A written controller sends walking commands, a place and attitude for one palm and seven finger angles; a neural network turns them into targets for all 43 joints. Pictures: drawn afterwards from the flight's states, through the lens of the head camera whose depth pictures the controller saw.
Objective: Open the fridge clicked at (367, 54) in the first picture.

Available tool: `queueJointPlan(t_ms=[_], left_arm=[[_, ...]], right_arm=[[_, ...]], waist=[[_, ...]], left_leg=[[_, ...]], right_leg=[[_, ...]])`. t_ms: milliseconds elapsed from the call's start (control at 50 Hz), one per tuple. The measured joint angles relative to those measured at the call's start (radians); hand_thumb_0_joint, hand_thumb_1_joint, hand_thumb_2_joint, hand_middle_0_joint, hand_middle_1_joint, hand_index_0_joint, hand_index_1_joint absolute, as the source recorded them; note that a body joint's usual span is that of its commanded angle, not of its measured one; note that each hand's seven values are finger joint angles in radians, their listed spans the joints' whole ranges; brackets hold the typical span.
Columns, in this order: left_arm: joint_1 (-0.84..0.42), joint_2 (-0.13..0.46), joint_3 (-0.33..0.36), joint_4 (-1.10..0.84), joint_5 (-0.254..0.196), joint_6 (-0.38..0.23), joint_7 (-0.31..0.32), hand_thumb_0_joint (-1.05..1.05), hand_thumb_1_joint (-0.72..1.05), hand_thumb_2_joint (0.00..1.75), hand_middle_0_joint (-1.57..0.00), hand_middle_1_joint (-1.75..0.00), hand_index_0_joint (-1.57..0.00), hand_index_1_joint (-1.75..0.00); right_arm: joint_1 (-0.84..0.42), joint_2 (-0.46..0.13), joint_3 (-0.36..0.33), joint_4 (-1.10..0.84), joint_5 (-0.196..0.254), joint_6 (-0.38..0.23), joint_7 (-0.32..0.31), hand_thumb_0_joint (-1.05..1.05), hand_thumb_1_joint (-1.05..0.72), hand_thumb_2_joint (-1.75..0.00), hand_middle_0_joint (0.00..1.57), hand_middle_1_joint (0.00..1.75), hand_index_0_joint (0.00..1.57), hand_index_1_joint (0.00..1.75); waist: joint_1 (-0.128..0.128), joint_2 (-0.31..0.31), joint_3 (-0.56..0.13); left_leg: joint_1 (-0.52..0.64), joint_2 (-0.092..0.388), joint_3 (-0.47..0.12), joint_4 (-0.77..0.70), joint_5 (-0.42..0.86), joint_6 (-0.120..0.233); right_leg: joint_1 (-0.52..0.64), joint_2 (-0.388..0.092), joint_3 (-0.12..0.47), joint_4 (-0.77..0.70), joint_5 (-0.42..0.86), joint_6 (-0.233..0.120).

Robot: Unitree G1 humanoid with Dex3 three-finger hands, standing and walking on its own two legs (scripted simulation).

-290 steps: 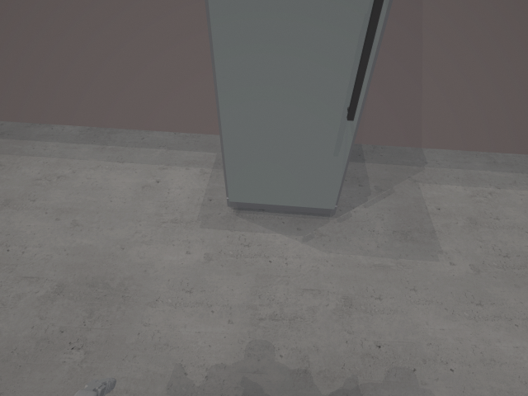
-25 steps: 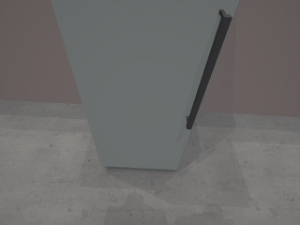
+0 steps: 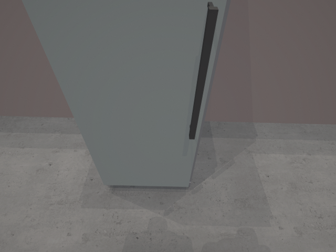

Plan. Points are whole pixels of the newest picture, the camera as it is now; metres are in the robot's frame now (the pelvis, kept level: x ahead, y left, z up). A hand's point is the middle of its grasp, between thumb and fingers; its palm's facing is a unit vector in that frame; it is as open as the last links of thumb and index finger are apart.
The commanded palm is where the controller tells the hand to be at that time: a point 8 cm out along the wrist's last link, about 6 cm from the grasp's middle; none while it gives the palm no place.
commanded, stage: look again from close up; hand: right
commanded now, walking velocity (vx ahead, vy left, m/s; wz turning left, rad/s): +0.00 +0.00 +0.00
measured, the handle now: (199, 85) +0.58 -0.07 +0.09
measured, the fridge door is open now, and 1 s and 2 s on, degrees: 0 0 0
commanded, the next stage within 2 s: shuffle to correct the standing spot in 1.78 s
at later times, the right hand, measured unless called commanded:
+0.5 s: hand out of the picture +0.00 -0.16 -0.17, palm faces -0.01 +0.99 -0.17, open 7.4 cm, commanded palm none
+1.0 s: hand out of the picture +0.01 -0.11 -0.17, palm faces +0.02 +0.98 -0.18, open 7.4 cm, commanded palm none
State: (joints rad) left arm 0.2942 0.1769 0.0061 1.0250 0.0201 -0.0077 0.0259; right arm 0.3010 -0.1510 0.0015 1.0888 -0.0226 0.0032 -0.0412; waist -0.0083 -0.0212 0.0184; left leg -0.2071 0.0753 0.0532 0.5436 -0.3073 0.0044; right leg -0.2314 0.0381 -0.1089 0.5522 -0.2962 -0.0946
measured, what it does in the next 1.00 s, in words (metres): shifts its weight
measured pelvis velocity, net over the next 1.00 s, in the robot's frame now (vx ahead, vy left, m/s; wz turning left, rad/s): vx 0.01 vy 0.05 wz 0.01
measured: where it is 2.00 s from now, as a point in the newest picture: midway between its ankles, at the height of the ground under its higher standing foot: outside the picture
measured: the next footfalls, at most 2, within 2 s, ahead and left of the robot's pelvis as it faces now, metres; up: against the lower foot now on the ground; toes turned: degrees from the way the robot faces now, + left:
none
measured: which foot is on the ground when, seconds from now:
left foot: down 0.00-1.00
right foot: down 0.00-1.00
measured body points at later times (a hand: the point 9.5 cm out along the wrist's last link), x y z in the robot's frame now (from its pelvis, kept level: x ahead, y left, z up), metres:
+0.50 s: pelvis +0.00 +0.00 +0.01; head +0.02 +0.00 +0.46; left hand -0.01 +0.22 -0.15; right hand +0.00 -0.21 -0.16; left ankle -0.01 +0.16 -0.73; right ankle +0.01 -0.05 -0.73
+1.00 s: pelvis +0.01 +0.05 +0.01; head +0.03 +0.05 +0.46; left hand +0.02 +0.27 -0.15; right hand +0.01 -0.17 -0.15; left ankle -0.01 +0.16 -0.73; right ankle +0.01 -0.05 -0.73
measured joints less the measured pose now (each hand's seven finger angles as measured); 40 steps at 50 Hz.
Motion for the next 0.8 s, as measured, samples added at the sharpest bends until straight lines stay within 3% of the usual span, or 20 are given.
queueJointPlan(t_ms=[180,500,800], left_arm=[[0.013,-0.008,-0.011,0.018,0.0,-0.006,0.003,0.01,0.94,0.9,-0.2,-0.3,-0.2,-0.3],[0.02,-0.045,-0.018,0.078,-0.006,-0.013,-0.003,0.01,0.91,0.9,-0.2,-0.3,-0.2,-0.3],[-0.011,-0.03,-0.009,0.087,-0.009,-0.014,0.003,0.01,0.92,0.9,-0.2,-0.3,-0.2,-0.3]], right_arm=[[-0.013,-0.022,-0.002,-0.019,0.002,0.006,0.003,0.0,-0.9,-0.9,0.2,0.3,0.2,0.3],[-0.007,0.014,0.012,0.009,0.005,0.001,0.004,0.0,-0.91,-0.9,0.2,0.3,0.2,0.3],[0.009,0.031,0.012,0.022,0.006,-0.01,0.004,0.0,-0.9,-0.9,0.2,0.3,0.2,0.3]], waist=[[0.003,0.004,-0.003],[0.008,0.035,0.014],[0.0,0.024,0.017]], left_leg=[[-0.02,0.023,-0.051,-0.019,0.022,0.002],[0.003,0.004,-0.039,-0.058,0.04,-0.052],[0.014,-0.027,-0.014,-0.055,0.024,-0.024]], right_leg=[[0.026,0.036,-0.037,-0.093,0.048,-0.019],[0.035,0.014,-0.024,-0.106,0.05,0.005],[0.037,-0.018,0.001,-0.094,0.04,0.044]])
